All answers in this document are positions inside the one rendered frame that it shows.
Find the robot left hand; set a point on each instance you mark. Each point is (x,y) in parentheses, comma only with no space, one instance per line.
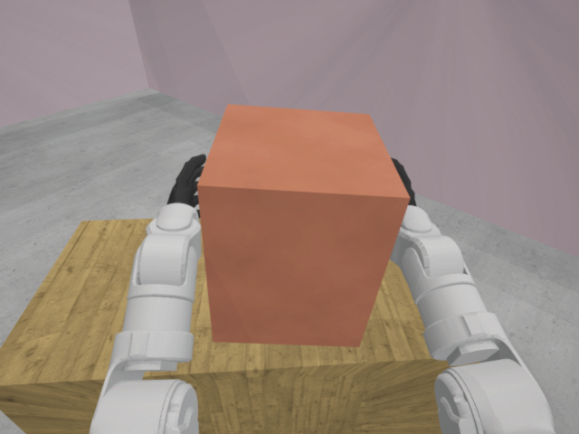
(185,188)

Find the pedestal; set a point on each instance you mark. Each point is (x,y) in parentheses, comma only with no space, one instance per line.
(55,360)

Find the right robot upper arm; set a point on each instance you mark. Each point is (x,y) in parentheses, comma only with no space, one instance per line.
(496,397)

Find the carton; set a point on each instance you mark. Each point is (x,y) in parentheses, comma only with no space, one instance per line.
(300,210)

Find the robot right hand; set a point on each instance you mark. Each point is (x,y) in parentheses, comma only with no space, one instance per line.
(406,181)

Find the left robot forearm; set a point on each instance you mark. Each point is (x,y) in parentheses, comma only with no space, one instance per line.
(156,330)

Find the left robot upper arm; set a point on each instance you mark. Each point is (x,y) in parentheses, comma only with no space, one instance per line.
(148,407)

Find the right robot forearm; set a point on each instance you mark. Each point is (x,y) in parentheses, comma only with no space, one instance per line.
(458,327)

